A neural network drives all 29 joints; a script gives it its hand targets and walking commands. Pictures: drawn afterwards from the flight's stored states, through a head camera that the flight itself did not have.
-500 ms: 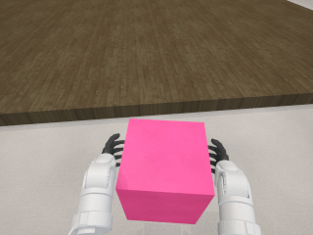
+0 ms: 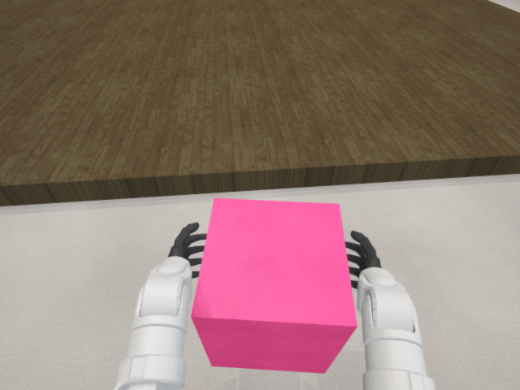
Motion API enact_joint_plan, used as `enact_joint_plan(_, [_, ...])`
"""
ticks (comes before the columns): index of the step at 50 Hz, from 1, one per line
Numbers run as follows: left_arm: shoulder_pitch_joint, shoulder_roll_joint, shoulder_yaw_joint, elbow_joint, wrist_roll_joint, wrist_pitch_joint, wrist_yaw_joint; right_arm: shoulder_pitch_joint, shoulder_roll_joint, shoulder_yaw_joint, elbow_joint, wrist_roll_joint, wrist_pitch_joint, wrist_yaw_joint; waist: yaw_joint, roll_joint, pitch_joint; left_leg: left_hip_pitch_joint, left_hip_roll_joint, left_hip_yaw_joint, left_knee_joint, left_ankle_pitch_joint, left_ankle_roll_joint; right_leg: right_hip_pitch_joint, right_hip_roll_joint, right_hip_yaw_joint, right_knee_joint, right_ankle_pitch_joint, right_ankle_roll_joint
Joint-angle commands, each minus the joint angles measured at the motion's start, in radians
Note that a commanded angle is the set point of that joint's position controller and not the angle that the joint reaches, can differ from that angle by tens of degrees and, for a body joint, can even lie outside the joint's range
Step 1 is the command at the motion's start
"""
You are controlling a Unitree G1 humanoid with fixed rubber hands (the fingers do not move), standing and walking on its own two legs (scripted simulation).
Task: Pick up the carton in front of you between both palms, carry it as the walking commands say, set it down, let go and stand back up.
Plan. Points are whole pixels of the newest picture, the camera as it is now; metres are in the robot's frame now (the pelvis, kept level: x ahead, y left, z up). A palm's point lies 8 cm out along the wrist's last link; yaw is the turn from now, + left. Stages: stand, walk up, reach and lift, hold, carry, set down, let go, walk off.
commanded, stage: carry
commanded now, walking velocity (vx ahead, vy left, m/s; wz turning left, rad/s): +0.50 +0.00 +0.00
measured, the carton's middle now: (271, 289) +0.30 -0.01 -0.03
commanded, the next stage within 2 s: none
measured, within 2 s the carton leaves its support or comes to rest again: neither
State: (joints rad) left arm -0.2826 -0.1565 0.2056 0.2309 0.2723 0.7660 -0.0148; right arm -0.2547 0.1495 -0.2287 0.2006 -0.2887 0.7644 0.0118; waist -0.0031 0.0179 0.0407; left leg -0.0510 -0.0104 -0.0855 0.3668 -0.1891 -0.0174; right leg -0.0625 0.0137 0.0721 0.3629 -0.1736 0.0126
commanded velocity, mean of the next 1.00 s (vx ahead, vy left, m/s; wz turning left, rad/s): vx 0.50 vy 0.00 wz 0.00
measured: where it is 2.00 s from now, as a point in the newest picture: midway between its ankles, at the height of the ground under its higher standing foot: (253, 230)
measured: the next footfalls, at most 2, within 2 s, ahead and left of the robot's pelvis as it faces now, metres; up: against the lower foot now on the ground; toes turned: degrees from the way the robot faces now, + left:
right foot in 0.36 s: +0.14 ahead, -0.10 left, +0.00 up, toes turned -8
left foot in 0.64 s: +0.31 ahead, +0.14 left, +0.00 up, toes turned +13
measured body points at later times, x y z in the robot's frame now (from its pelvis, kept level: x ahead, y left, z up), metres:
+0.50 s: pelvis +0.14 +0.01 +0.00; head +0.13 +0.02 +0.45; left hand +0.42 +0.17 +0.07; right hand +0.42 -0.14 +0.07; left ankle +0.09 +0.12 -0.70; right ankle +0.10 -0.10 -0.75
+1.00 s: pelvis +0.45 +0.04 -0.02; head +0.46 +0.04 +0.43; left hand +0.73 +0.20 +0.06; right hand +0.73 -0.11 +0.06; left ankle +0.27 +0.13 -0.74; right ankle +0.58 -0.05 -0.73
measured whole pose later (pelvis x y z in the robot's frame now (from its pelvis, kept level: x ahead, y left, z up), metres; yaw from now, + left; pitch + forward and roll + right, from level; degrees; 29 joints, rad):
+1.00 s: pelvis +0.45 +0.04 -0.02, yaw +2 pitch +5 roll +0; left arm -0.17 -0.13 0.10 -0.37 0.11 1.22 0.08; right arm -0.16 0.13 -0.11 -0.36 -0.10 1.20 -0.09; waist -0.03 0.02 -0.09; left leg 0.04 0.04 0.19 0.31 -0.42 -0.02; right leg -0.56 -0.07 -0.21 0.55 -0.12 -0.03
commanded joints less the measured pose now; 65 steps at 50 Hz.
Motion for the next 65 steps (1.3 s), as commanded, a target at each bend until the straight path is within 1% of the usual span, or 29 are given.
enact_joint_plan(1, [-0.529,-0.906,-0.553,-0.087,-0.287,-0.026,-0.2,-0.511,0.864,0.556,-0.027,0.268,-0.012,0.216,0.004,-0.061,-0.316,-0.094,0.068,0.016,0.03,-0.249,0.023,-0.062,-0.128,0.05,-0.049,-0.342,-0.037])
enact_joint_plan(2, [-0.518,-0.912,-0.568,-0.105,-0.285,-0.012,-0.197,-0.521,0.86,0.579,-0.093,0.293,-0.006,0.211,0.016,-0.121,-0.274,-0.182,0.045,0.011,0.069,-0.402,0.021,-0.115,-0.137,0.099,-0.102,-0.566,-0.057])
enact_joint_plan(6, [-0.422,-0.894,-0.589,-0.114,-0.281,0.053,-0.158,-0.548,0.857,0.642,-0.131,0.354,0.037,0.208,0.008,-0.144,-0.272,-0.222,0.0,0.144,0.152,-0.224,0.007,-0.188,-0.236,0.191,-0.131,-0.52,-0.119])
enact_joint_plan(7, [-0.473,-0.886,-0.618,-0.188,-0.31,0.064,-0.148,-0.563,0.85,0.653,-0.16,0.374,0.053,0.209,0.011,-0.113,-0.303,-0.155,-0.006,0.15,0.033,-0.215,0.011,-0.178,-0.2,0.105,-0.049,-0.468,-0.106])
enact_joint_plan(8, [-0.522,-0.855,-0.649,-0.203,-0.343,0.087,-0.149,-0.573,0.854,0.681,-0.193,0.397,0.075,0.203,0.003,-0.071,-0.317,-0.104,0.063,0.051,-0.013,-0.255,0.032,-0.23,-0.111,-0.002,0.056,-0.413,-0.067])
enact_joint_plan(10, [-0.588,-0.86,-0.748,-0.336,-0.418,0.143,-0.144,-0.53,0.823,0.702,-0.214,0.41,0.136,0.183,-0.021,0.233,-0.269,0.022,0.283,-0.321,-0.159,-0.441,0.151,-0.505,-0.026,-0.158,0.343,-0.335,-0.009])
enact_joint_plan(11, [-0.563,-0.854,-0.797,-0.374,-0.445,0.181,-0.146,-0.511,0.813,0.706,-0.294,0.423,0.159,0.167,-0.018,0.205,-0.239,0.054,0.354,-0.417,-0.168,-0.295,0.216,-0.563,-0.061,-0.138,0.35,-0.299,-0.012])
enact_joint_plan(17, [-0.484,-0.865,-0.793,-0.417,-0.539,0.332,-0.132,-0.468,0.775,0.774,-0.446,0.522,0.332,0.136,-0.005,0.115,-0.342,-0.19,0.142,0.014,0.008,-0.116,0.108,-0.064,0.003,-0.268,0.05,-0.056,-0.002])
enact_joint_plan(18, [-0.44,-0.895,-0.81,-0.411,-0.549,0.355,-0.136,-0.436,0.818,0.783,-0.451,0.528,0.357,0.136,0.001,0.109,-0.397,-0.276,0.139,0.057,0.055,-0.245,0.084,0.057,-0.053,-0.225,0.015,-0.106,-0.031])
enact_joint_plan(19, [-0.396,-0.825,-0.759,-0.443,-0.513,0.371,-0.13,-0.476,0.837,0.831,-0.492,0.56,0.373,0.147,0.028,-0.162,-0.378,-0.47,0.068,0.143,0.285,-0.261,0.049,0.223,-0.236,0.051,-0.084,-0.244,-0.099])
enact_joint_plan(20, [-0.405,-0.831,-0.774,-0.488,-0.526,0.381,-0.128,-0.447,0.818,0.789,-0.505,0.557,0.394,0.153,0.034,-0.274,-0.294,-0.751,0.017,0.215,0.455,-0.347,0.036,0.299,-0.412,0.336,-0.154,-0.235,-0.196])
enact_joint_plan(21, [-0.388,-0.808,-0.77,-0.482,-0.498,0.399,-0.123,-0.496,0.808,0.837,-0.515,0.577,0.408,0.159,0.041,-0.271,-0.26,-0.816,0.076,0.136,0.528,-0.352,0.049,0.3,-0.486,0.436,-0.157,-0.117,-0.256])
enact_joint_plan(25, [-0.408,-0.91,-0.798,-0.623,-0.568,0.436,-0.129,-0.39,0.887,0.824,-0.554,0.579,0.442,0.156,0.031,-0.093,-0.354,-0.632,0.113,0.188,0.448,-0.158,0.028,0.177,-0.355,0.053,-0.183,-0.019,-0.167])
enact_joint_plan(29, [-0.374,-0.851,-0.802,-0.658,-0.585,0.461,-0.144,-0.397,0.847,0.82,-0.648,0.563,0.456,0.133,0.026,-0.209,-0.292,-0.361,0.045,0.283,0.184,-0.03,0.003,-0.035,-0.245,-0.157,-0.14,-0.086,-0.114])
enact_joint_plan(31, [-0.4,-0.803,-0.806,-0.681,-0.6,0.477,-0.14,-0.39,0.814,0.79,-0.616,0.57,0.478,0.12,0.02,-0.137,-0.324,-0.145,0.01,0.349,0.084,0.017,0.005,-0.128,-0.217,-0.209,0.012,-0.085,-0.086])
enact_joint_plan(32, [-0.376,-0.784,-0.801,-0.64,-0.598,0.493,-0.135,-0.368,0.778,0.789,-0.63,0.562,0.483,0.119,-0.004,-0.029,-0.377,0.065,0.033,0.312,0.102,-0.029,0.024,-0.202,-0.196,-0.243,0.179,0.042,-0.058])
enact_joint_plan(33, [-0.437,-0.778,-0.825,-0.684,-0.618,0.495,-0.134,-0.343,0.779,0.78,-0.618,0.563,0.483,0.119,-0.03,0.073,-0.419,0.175,0.201,0.025,-0.001,-0.147,0.088,-0.352,-0.131,-0.315,0.405,-0.025,-0.005])
enact_joint_plan(34, [-0.436,-0.774,-0.839,-0.719,-0.621,0.511,-0.139,-0.341,0.745,0.755,-0.609,0.537,0.483,0.115,-0.031,0.322,-0.412,0.358,0.423,-0.37,-0.113,-0.105,0.196,-0.656,-0.037,-0.267,0.656,-0.315,0.007])
enact_joint_plan(37, [-0.457,-0.826,-0.812,-0.666,-0.63,0.515,-0.149,-0.401,0.837,0.774,-0.596,0.553,0.489,0.117,-0.017,0.086,-0.422,0.333,0.41,-0.249,-0.081,0.232,0.229,-0.756,-0.14,-0.111,0.779,-0.316,-0.032])
enact_joint_plan(39, [-0.413,-0.862,-0.796,-0.621,-0.62,0.499,-0.153,-0.418,0.876,0.793,-0.615,0.572,0.484,0.117,-0.015,0.017,-0.427,0.272,0.364,-0.105,-0.097,0.302,0.169,-0.674,-0.159,-0.104,0.693,-0.195,-0.032])
enact_joint_plan(43, [-0.34,-0.905,-0.82,-0.622,-0.561,0.46,-0.132,-0.368,0.915,0.84,-0.616,0.591,0.462,0.14,-0.018,0.105,-0.353,0.273,0.24,0.119,-0.103,0.427,0.154,-0.681,-0.088,-0.213,0.442,-0.086,-0.011])
enact_joint_plan(48, [-0.29,-0.86,-0.811,-0.621,-0.514,0.446,-0.139,-0.325,0.877,0.858,-0.555,0.587,0.452,0.164,-0.018,0.184,-0.266,0.128,0.242,0.208,-0.1,0.492,0.118,-0.456,-0.056,-0.302,0.173,0.075,-0.046])
enact_joint_plan(51, [-0.268,-0.857,-0.807,-0.607,-0.527,0.442,-0.153,-0.306,0.852,0.838,-0.577,0.569,0.444,0.167,0.025,0.078,-0.365,-0.03,0.174,0.345,0.24,0.559,0.041,-0.008,0.019,-0.373,0.127,0.043,-0.063])
enact_joint_plan(52, [-0.193,-0.869,-0.785,-0.531,-0.514,0.442,-0.158,-0.318,0.817,0.831,-0.591,0.568,0.439,0.168,0.05,-0.015,-0.413,-0.229,0.154,0.313,0.475,0.335,0.017,0.204,-0.135,-0.185,0.067,-0.031,-0.09])
enact_joint_plan(53, [-0.237,-0.862,-0.794,-0.551,-0.553,0.422,-0.163,-0.322,0.846,0.844,-0.601,0.574,0.445,0.163,0.044,-0.297,-0.485,-0.505,-0.007,0.27,0.783,-0.1,-0.03,0.41,-0.421,0.368,-0.074,-0.101,-0.217])
enact_joint_plan(54, [-0.286,-0.85,-0.795,-0.592,-0.531,0.419,-0.162,-0.387,0.889,0.869,-0.599,0.579,0.446,0.165,0.034,-0.301,-0.407,-0.652,0.003,0.134,0.951,-0.274,0.0,0.372,-0.434,0.434,-0.135,0.102,-0.283])
enact_joint_plan(56, [-0.314,-0.917,-0.823,-0.647,-0.586,0.417,-0.158,-0.296,0.883,0.834,-0.625,0.566,0.433,0.16,0.042,-0.156,-0.468,-0.701,0.089,0.081,1.02,-0.258,0.034,0.335,-0.416,0.249,-0.076,0.231,-0.278])
enact_joint_plan(57, [-0.308,-0.945,-0.822,-0.651,-0.585,0.413,-0.161,-0.323,0.906,0.839,-0.599,0.571,0.426,0.154,0.02,-0.018,-0.454,-0.633,0.142,0.055,0.886,-0.157,0.044,0.249,-0.374,0.168,-0.085,0.203,-0.197])
enact_joint_plan(65, [-0.294,-0.898,-0.866,-0.683,-0.605,0.393,-0.182,-0.233,0.917,0.852,-0.594,0.513,0.387,0.132,0.023,-0.13,-0.29,-0.497,0.1,0.221,0.28,0.071,0.019,0.04,-0.276,-0.164,-0.22,0.045,-0.131])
